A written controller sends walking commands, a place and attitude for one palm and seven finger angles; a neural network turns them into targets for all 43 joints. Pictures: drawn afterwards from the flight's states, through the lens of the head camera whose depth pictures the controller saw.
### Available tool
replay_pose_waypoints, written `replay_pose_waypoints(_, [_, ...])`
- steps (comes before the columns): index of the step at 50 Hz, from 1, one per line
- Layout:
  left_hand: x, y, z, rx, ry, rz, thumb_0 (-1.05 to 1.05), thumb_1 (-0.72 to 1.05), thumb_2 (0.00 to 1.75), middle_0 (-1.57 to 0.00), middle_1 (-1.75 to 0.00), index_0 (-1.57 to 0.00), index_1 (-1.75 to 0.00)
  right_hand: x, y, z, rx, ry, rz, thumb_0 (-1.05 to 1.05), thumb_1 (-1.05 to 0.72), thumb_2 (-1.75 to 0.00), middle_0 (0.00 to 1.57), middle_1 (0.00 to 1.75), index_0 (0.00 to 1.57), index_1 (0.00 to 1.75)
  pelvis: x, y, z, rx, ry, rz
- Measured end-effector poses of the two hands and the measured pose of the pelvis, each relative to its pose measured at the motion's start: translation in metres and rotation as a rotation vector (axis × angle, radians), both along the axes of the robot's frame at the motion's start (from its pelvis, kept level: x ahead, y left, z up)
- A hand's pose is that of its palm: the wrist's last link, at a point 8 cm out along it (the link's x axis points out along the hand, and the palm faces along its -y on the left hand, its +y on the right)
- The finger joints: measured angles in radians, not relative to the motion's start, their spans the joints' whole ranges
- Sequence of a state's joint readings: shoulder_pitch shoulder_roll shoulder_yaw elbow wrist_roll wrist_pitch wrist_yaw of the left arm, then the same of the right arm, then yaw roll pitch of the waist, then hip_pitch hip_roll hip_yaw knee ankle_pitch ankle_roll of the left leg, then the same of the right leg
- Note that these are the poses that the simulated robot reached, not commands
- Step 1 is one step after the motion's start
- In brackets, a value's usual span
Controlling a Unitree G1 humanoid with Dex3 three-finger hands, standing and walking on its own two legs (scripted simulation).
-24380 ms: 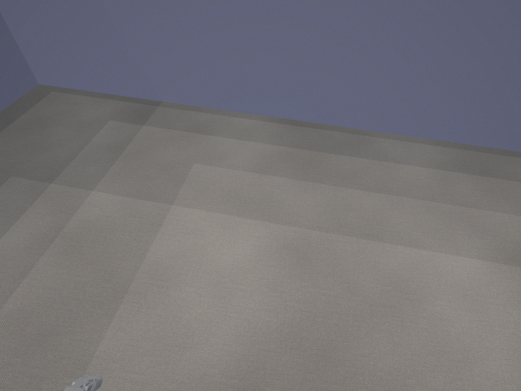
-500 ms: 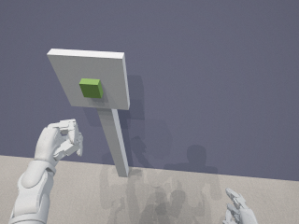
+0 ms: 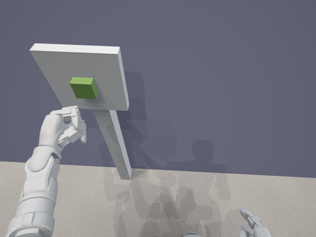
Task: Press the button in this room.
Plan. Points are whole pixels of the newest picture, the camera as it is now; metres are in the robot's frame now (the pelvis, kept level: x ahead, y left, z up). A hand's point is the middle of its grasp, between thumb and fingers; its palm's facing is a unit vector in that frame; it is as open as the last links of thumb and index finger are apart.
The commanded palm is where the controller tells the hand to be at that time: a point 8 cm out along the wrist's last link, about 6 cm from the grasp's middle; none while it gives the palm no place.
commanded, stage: aim a knuckle at the button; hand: left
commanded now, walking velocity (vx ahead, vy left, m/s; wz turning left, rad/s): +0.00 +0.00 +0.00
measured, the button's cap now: (85, 87) +0.48 +0.22 +0.10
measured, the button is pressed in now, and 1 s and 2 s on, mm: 0 0 13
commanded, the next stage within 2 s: press the button with the knuckle in 0.96 s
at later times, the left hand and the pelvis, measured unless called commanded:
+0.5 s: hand (90, 121) +0.39 +0.19 +0.06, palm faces -0.02 -1.00 -0.02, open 3.1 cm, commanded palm +0.35 +0.25 +0.07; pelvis +0.01 +0.01 +0.00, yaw -1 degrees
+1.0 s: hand (89, 124) +0.38 +0.19 +0.06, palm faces -0.01 -1.00 -0.02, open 3.1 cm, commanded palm +0.35 +0.24 +0.07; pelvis +0.00 +0.00 +0.00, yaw -1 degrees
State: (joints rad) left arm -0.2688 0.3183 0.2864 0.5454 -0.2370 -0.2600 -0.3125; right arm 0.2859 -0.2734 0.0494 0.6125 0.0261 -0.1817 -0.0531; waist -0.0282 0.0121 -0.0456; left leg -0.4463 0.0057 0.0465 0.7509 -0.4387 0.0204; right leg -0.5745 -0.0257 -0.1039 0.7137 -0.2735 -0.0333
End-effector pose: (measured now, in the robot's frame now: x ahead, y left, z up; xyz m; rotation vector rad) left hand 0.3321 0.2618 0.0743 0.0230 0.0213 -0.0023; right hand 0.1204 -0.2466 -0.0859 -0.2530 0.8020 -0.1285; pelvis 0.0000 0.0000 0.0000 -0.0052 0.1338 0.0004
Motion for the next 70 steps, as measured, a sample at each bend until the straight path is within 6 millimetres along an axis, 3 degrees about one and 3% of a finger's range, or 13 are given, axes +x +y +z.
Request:
replay_pose_waypoints(17, [0.041,-0.014,-0.006,-0.006,-0.005,-0.028,0.02,0.90,0.90,-1.30,-1.50,-1.30,-1.50,-0.030,-0.005,-0.013,-0.002,0.145,-0.057,0.01,-0.91,-0.89,0.21,0.30,0.20,0.30,0.004,0.004,-0.003,-0.001,0.046,-0.012])
replay_pose_waypoints(26, [0.033,-0.012,-0.010,-0.003,0.000,-0.017,0.02,0.90,0.90,-1.30,-1.50,-1.30,-1.50,-0.035,-0.001,-0.014,0.018,0.165,-0.074,0.01,-0.91,-0.89,0.21,0.30,0.20,0.30,0.006,0.006,-0.002,0.000,0.046,-0.023])
replay_pose_waypoints(42, [0.028,-0.020,-0.004,-0.008,-0.023,-0.032,0.02,0.90,0.90,-1.30,-1.50,-1.30,-1.50,-0.010,0.004,-0.010,0.017,0.099,-0.030,0.01,-0.91,-0.89,0.21,0.30,0.20,0.30,0.004,0.006,-0.002,-0.001,0.031,-0.009])
replay_pose_waypoints(53, [0.023,-0.012,-0.007,-0.001,-0.012,-0.009,0.02,0.90,0.90,-1.30,-1.50,-1.30,-1.50,-0.012,0.001,-0.010,0.011,0.109,-0.028,0.01,-0.91,-0.89,0.21,0.30,0.20,0.30,0.002,0.002,-0.003,-0.001,0.029,-0.006])
replay_pose_waypoints(70, [0.055,-0.022,-0.005,-0.004,0.001,-0.016,0.02,0.90,0.90,-1.30,-1.50,-1.30,-1.50,-0.040,-0.008,-0.018,0.005,0.185,-0.073,0.01,-0.91,-0.89,0.21,0.30,0.20,0.30,0.000,-0.001,-0.005,0.004,0.053,-0.015])
